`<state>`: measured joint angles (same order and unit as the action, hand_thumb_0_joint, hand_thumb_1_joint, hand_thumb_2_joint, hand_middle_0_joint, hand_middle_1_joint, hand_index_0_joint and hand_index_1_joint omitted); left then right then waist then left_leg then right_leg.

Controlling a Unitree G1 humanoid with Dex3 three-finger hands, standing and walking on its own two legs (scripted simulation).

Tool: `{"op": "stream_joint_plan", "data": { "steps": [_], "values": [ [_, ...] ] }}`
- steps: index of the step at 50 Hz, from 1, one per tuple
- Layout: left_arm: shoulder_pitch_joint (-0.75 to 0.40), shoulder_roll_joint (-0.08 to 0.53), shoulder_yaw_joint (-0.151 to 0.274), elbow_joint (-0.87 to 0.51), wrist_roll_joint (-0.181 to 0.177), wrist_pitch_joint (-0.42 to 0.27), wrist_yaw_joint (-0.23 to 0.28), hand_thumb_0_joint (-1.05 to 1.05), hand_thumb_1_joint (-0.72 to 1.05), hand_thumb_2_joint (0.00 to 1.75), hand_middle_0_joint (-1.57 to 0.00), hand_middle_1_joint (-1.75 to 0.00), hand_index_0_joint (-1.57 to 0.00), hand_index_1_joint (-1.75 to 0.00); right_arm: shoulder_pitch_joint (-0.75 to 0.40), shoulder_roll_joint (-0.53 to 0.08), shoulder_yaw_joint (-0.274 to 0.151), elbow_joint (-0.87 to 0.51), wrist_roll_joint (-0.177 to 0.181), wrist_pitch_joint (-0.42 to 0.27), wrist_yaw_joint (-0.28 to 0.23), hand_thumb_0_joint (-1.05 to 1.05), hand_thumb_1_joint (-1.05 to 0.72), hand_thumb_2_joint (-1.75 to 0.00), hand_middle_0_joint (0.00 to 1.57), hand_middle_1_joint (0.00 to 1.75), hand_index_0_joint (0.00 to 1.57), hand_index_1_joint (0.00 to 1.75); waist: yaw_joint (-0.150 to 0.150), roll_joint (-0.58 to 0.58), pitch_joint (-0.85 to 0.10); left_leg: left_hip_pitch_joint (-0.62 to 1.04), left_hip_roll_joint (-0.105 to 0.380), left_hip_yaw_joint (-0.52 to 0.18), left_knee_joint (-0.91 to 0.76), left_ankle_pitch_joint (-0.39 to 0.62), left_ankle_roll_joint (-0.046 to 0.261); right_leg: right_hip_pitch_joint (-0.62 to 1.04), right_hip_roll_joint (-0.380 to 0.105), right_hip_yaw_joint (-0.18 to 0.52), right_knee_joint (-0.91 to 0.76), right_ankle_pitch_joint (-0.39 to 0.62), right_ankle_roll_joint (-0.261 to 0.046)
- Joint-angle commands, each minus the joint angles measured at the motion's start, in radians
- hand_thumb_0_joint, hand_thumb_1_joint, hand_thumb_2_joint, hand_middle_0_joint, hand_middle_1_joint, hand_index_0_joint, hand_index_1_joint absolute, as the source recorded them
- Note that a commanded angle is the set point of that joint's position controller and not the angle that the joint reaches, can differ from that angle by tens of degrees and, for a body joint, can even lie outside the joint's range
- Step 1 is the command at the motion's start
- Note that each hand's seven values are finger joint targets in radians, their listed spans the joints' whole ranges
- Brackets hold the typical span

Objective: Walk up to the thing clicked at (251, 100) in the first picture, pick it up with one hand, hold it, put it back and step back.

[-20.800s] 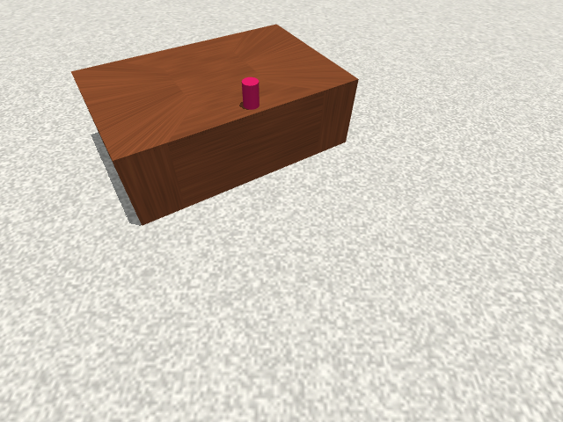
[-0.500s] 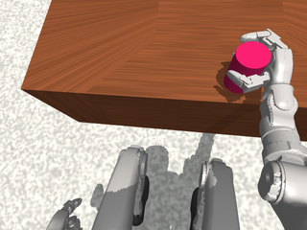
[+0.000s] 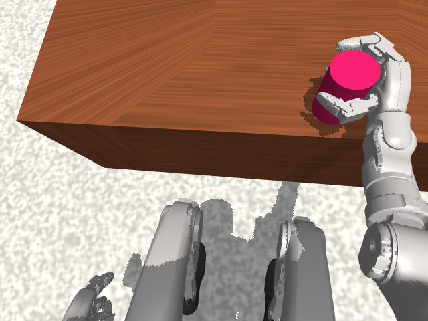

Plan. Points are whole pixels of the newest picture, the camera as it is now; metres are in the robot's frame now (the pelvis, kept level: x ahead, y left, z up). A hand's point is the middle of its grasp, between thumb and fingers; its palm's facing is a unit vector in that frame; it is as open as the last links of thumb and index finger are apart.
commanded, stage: lower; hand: right
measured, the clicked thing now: (341, 90) +0.52 -0.15 -0.01
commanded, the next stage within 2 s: open in 0.02 s
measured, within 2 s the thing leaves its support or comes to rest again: neither
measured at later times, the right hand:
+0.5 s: hand (349, 83) +0.52 -0.15 +0.01, palm faces -0.05 +1.00 -0.01, open 10.6 cm
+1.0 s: hand (350, 82) +0.52 -0.15 +0.01, palm faces -0.04 +1.00 -0.02, open 15.6 cm
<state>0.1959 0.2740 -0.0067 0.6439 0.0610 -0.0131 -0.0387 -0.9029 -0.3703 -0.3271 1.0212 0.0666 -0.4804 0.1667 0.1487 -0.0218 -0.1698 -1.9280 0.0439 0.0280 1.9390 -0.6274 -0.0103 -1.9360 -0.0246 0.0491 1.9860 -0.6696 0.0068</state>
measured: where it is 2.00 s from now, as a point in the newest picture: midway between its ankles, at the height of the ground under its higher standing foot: (231, 300)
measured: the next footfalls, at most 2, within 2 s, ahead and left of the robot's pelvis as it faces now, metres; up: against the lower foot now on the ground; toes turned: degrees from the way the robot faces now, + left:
none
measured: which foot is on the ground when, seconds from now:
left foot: down 0.00-1.00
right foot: down 0.00-1.00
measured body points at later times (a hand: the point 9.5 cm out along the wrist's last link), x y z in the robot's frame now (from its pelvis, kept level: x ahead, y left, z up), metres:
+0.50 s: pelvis +0.00 +0.00 -0.01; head +0.20 -0.03 +0.39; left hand +0.08 +0.27 -0.13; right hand +0.52 -0.21 +0.01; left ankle +0.09 +0.13 -0.43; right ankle +0.08 -0.12 -0.43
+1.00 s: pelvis +0.00 +0.00 +0.00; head +0.21 -0.03 +0.39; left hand +0.09 +0.27 -0.13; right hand +0.52 -0.21 +0.01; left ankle +0.09 +0.13 -0.43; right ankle +0.08 -0.12 -0.43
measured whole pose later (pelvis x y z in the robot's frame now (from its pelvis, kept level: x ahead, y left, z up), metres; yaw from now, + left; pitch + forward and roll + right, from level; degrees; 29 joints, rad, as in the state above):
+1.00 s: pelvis +0.00 +0.00 +0.00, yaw +0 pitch +36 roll +3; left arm 0.19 0.27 -0.01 0.62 0.05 -0.01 -0.03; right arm -0.90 -0.38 -0.31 0.96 0.07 -0.44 0.18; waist 0.14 -0.02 -0.17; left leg -1.94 0.04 0.03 1.95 -0.63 -0.02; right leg -1.95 -0.02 0.05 2.01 -0.68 0.00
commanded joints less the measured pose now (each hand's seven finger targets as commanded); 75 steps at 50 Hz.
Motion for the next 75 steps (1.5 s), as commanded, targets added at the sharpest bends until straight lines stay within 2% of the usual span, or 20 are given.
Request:
{"op": "stream_joint_plan", "data": {
  "steps": [1, 6, 7, 10, 11, 21, 24, 26, 31, 42, 45, 51, 54, 58, 65, 66, 67, 68, 72, 75],
  "values": [
    [0.167, 0.188, 0.078, -0.051, -0.008, -0.016, 0.018, 0.00, 0.94, 0.87, -0.18, -0.28, -0.20, -0.26, -0.436, -0.188, -0.014, -0.212, 0.007, -0.066, -0.005, 0.00, 0.10, -0.77, 1.13, 0.95, 1.14, 0.95, 0.036, -0.081, -0.667, 0.423, -0.024, 0.008, -0.240, 0.134, 0.044, 0.372, 0.024, -0.017, -0.252, 0.088, -0.037],
    [0.164, 0.185, 0.077, -0.055, -0.009, -0.016, 0.021, 0.00, 0.91, 0.88, -0.18, -0.28, -0.19, -0.27, -0.421, -0.162, 0.009, -0.211, 0.012, -0.054, 0.005, 0.00, 0.22, -0.57, 1.00, 0.80, 1.01, 0.80, 0.038, -0.078, -0.662, 0.427, -0.024, 0.002, -0.236, 0.161, 0.044, 0.361, 0.023, -0.020, -0.235, 0.113, -0.038],
    [0.166, 0.188, 0.075, -0.050, -0.011, -0.018, 0.021, 0.00, 0.91, 0.89, -0.18, -0.28, -0.19, -0.27, -0.420, -0.162, 0.003, -0.209, 0.014, -0.055, 0.008, 0.00, 0.16, -0.62, 1.08, 0.87, 1.09, 0.87, 0.041, -0.078, -0.650, 0.406, -0.024, 0.008, -0.229, 0.168, 0.043, 0.372, 0.021, -0.016, -0.232, 0.124, -0.037],
    [0.165, 0.187, 0.075, -0.053, -0.012, -0.018, 0.019, 0.00, 0.91, 0.88, -0.18, -0.28, -0.19, -0.27, -0.415, -0.167, 0.006, -0.220, 0.013, -0.051, 0.015, 0.00, 0.22, -0.55, 0.98, 0.78, 0.98, 0.78, 0.029, -0.091, -0.660, 0.415, -0.023, 0.006, -0.222, 0.186, 0.046, 0.378, 0.021, -0.016, -0.232, 0.145, -0.035],
    [0.171, 0.190, 0.073, -0.047, -0.012, -0.019, 0.018, 0.00, 0.90, 0.89, -0.18, -0.28, -0.18, -0.28, -0.387, -0.164, 0.003, -0.182, 0.010, -0.046, 0.017, 0.00, 0.16, -0.61, 1.06, 0.86, 1.06, 0.86, 0.037, -0.089, -0.635, 0.388, -0.023, 0.016, -0.208, 0.196, 0.046, 0.386, 0.019, -0.010, -0.230, 0.165, -0.032],
    [0.172, 0.192, 0.073, -0.055, -0.013, -0.014, 0.015, 0.00, 0.89, 0.90, -0.18, -0.28, -0.18, -0.29, -0.376, -0.152, 0.019, -0.188, 0.005, -0.033, 0.017, 0.00, 0.07, -0.63, 1.01, 0.84, 1.02, 0.84, 0.033, -0.112, -0.641, 0.347, -0.026, 0.024, -0.194, 0.172, 0.052, 0.408, 0.017, 0.002, -0.238, 0.146, -0.027],
    [0.165, 0.188, 0.070, -0.054, -0.014, -0.012, 0.014, 0.00, 0.90, 0.89, -0.19, -0.28, -0.19, -0.28, -0.408, -0.180, 0.007, -0.229, 0.007, -0.036, 0.014, 0.00, 0.17, -0.47, 0.77, 0.63, 0.78, 0.63, 0.025, -0.107, -0.627, 0.357, -0.025, 0.019, -0.206, 0.140, 0.050, 0.370, 0.021, -0.002, -0.242, 0.103, -0.031],
    [0.159, 0.198, 0.077, -0.062, -0.019, -0.014, 0.016, 0.00, 0.91, 0.89, -0.18, -0.28, -0.19, -0.28, -0.386, -0.138, 0.024, -0.186, 0.013, -0.028, 0.016, 0.00, 0.22, -0.38, 0.70, 0.54, 0.69, 0.54, 0.039, -0.074, -0.594, 0.341, -0.025, 0.022, -0.212, 0.121, 0.048, 0.362, 0.020, 0.002, -0.248, 0.078, -0.033],
    [0.167, 0.191, 0.076, -0.066, -0.019, -0.015, 0.017, 0.00, 0.90, 0.89, -0.19, -0.28, -0.19, -0.28, -0.412, -0.158, 0.019, -0.237, 0.019, -0.029, 0.013, 0.00, 0.34, -0.28, 0.50, 0.39, 0.50, 0.39, 0.029, -0.088, -0.641, 0.382, -0.024, 0.014, -0.212, 0.142, 0.048, 0.360, 0.023, -0.010, -0.238, 0.102, -0.034],
    [0.165, 0.187, 0.072, -0.063, -0.019, -0.015, 0.020, 0.00, 0.89, 0.89, -0.19, -0.28, -0.18, -0.29, -0.394, -0.157, 0.015, -0.244, 0.019, -0.029, 0.003, 0.00, 0.36, -0.25, 0.29, 0.28, 0.29, 0.28, 0.021, -0.092, -0.661, 0.382, -0.023, 0.019, -0.201, 0.174, 0.050, 0.394, 0.021, -0.004, -0.233, 0.145, -0.030],
    [0.164, 0.192, 0.073, -0.064, -0.019, -0.014, 0.021, 0.00, 0.90, 0.89, -0.19, -0.29, -0.19, -0.29, -0.404, -0.174, 0.011, -0.234, 0.017, -0.030, 0.009, 0.00, 0.41, -0.15, 0.18, 0.16, 0.19, 0.16, 0.032, -0.091, -0.640, 0.376, -0.022, 0.017, -0.203, 0.173, 0.048, 0.377, 0.021, -0.005, -0.231, 0.140, -0.032],
    [0.170, 0.199, 0.075, -0.083, -0.029, 0.001, 0.028, 0.00, 0.90, 0.89, -0.19, -0.28, -0.19, -0.28, -0.484, -0.287, -0.047, -0.383, 0.016, -0.012, -0.011, 0.00, 0.53, -0.06, 0.08, 0.06, 0.08, 0.06, -0.007, -0.162, -0.780, 0.462, -0.023, 0.013, -0.233, 0.198, 0.051, 0.519, 0.019, -0.007, -0.288, 0.184, -0.024],
    [0.183, 0.196, 0.077, -0.085, -0.038, 0.007, 0.042, 0.00, 0.91, 0.89, -0.18, -0.28, -0.19, -0.28, -0.511, -0.316, -0.054, -0.457, 0.019, 0.020, -0.014, 0.00, 0.57, -0.04, 0.07, 0.05, 0.07, 0.05, 0.000, -0.171, -0.852, 0.544, -0.024, 0.010, -0.283, 0.247, 0.047, 0.613, 0.016, -0.011, -0.317, 0.237, -0.025],
    [0.191, 0.192, 0.073, -0.063, -0.057, 0.009, 0.062, 0.00, 0.90, 0.88, -0.18, -0.28, -0.18, -0.27, -0.492, -0.350, -0.076, -0.362, 0.026, 0.086, -0.002, 0.00, 0.59, -0.05, 0.05, 0.05, 0.06, 0.05, 0.022, -0.109, -0.749, 0.610, -0.030, 0.008, -0.376, 0.204, 0.041, 0.592, 0.015, -0.006, -0.386, 0.173, -0.034],
    [0.218, 0.176, 0.060, -0.029, -0.056, -0.010, 0.061, 0.00, 0.90, 0.90, -0.19, -0.31, -0.19, -0.31, -0.403, -0.236, -0.018, -0.078, 0.036, 0.137, 0.053, 0.00, 0.50, -0.08, 0.05, 0.05, 0.06, 0.05, 0.064, -0.055, -0.479, 0.563, -0.037, 0.015, -0.454, 0.227, 0.045, 0.587, 0.004, 0.011, -0.445, 0.212, -0.038],
    [0.237, 0.171, 0.052, -0.037, -0.058, 0.023, 0.058, 0.00, 0.89, 0.91, -0.19, -0.31, -0.19, -0.31, -0.324, -0.400, -0.007, 0.033, -0.126, 0.212, -0.007, 0.00, 0.46, -0.08, 0.05, 0.06, 0.06, 0.05, 0.002, -0.071, -0.522, 0.649, -0.045, 0.009, -0.530, 0.199, 0.046, 0.713, -0.001, 0.001, -0.547, 0.206, -0.032],
    [0.230, 0.165, 0.048, -0.063, -0.062, 0.040, 0.053, 0.00, 0.89, 0.91, -0.19, -0.31, -0.19, -0.31, -0.395, -0.345, 0.021, -0.045, -0.110, 0.232, -0.029, 0.00, 0.52, -0.07, 0.05, 0.06, 0.06, 0.06, 0.027, -0.082, -0.511, 0.663, -0.044, 0.006, -0.557, 0.192, 0.043, 0.716, -0.007, 0.010, -0.567, 0.187, -0.032],
    [0.242, 0.164, 0.051, -0.071, -0.059, 0.051, 0.047, 0.00, 0.89, 0.91, -0.19, -0.31, -0.19, -0.31, -0.482, -0.355, 0.024, -0.087, -0.118, 0.243, -0.041, 0.00, 0.56, -0.06, 0.04, 0.06, 0.06, 0.06, 0.024, -0.095, -0.544, 0.710, -0.044, -0.004, -0.585, 0.197, 0.042, 0.722, -0.003, 0.000, -0.582, 0.187, -0.035],
    [0.252, 0.173, 0.046, -0.090, -0.064, 0.077, 0.038, 0.00, 0.91, 0.90, -0.19, -0.31, -0.20, -0.30, -0.503, -0.543, -0.042, -0.112, -0.180, 0.284, -0.106, 0.00, 0.56, -0.06, 0.05, 0.06, 0.06, 0.06, -0.014, -0.121, -0.633, 0.858, -0.051, 0.001, -0.649, 0.277, 0.036, 0.863, -0.012, 0.001, -0.652, 0.289, -0.026],
    [0.277, 0.165, 0.039, -0.085, -0.066, 0.093, 0.051, 0.00, 0.89, 0.90, -0.20, -0.30, -0.20, -0.30, -0.491, -0.550, -0.051, -0.118, -0.187, 0.299, -0.155, 0.00, 0.51, -0.08, 0.06, 0.06, 0.06, 0.06, -0.009, -0.166, -0.638, 0.941, -0.056, 0.004, -0.727, 0.333, 0.036, 1.001, -0.014, -0.013, -0.723, 0.361, -0.022]
  ]
}}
